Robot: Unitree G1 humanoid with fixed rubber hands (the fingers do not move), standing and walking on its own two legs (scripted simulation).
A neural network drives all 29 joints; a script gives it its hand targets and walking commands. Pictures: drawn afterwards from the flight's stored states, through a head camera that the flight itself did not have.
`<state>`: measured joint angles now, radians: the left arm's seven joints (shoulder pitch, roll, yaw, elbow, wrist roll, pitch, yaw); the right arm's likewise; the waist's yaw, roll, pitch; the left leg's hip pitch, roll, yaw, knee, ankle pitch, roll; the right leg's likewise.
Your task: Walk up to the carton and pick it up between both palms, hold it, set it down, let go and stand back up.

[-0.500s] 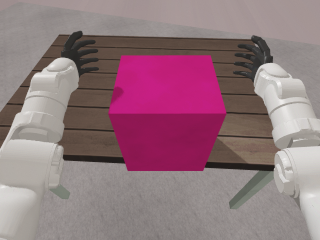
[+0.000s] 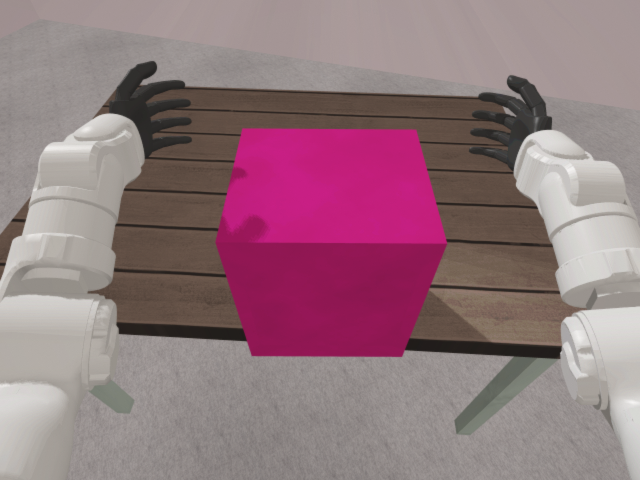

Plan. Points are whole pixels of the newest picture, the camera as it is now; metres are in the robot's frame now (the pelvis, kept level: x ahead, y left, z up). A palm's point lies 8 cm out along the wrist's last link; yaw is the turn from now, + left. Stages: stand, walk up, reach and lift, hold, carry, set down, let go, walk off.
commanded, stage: set down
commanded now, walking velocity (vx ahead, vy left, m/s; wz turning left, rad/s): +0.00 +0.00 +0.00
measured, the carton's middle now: (328, 251) +0.44 +0.00 +0.02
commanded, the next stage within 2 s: let go in 1.76 s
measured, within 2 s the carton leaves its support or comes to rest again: neither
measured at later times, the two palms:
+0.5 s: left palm (135, 210) +0.39 +0.23 +0.15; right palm (521, 220) +0.39 -0.22 +0.15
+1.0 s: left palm (141, 291) +0.33 +0.23 +0.08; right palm (514, 293) +0.33 -0.22 +0.08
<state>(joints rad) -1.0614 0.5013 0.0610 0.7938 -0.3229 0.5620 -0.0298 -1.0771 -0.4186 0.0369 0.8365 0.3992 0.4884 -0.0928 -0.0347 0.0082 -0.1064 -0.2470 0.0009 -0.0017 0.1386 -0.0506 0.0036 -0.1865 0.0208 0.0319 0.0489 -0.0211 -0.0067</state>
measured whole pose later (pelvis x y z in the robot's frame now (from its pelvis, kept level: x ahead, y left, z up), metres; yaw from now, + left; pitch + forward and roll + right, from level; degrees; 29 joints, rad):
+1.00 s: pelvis -0.01 +0.00 +0.00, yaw -1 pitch +3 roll +0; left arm -0.34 0.29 0.08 0.36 -0.23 0.29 -0.02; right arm -0.32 -0.32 -0.02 0.39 0.31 0.21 -0.08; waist 0.02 0.00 -0.04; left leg -0.16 0.00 0.01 0.21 -0.10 0.01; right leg -0.13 0.02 0.05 0.18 -0.10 0.00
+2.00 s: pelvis +0.01 +0.01 -0.01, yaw +0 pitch +2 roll +0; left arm 0.15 0.21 -0.03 0.56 -0.11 -0.22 -0.03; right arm 0.12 -0.23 0.07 0.71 0.21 -0.35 -0.02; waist 0.02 -0.01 -0.06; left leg -0.20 -0.02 0.00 0.38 -0.22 0.02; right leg -0.18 0.01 0.05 0.36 -0.22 0.01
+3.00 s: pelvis +0.00 -0.01 -0.02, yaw +2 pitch +0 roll +0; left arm 0.45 0.25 0.01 0.73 0.04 -0.02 0.01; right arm 0.35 -0.25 -0.03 0.96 -0.05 0.00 0.02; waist 0.01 0.00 -0.03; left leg -0.22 0.00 -0.05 0.51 -0.27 -0.01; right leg -0.19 0.03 0.00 0.49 -0.29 -0.03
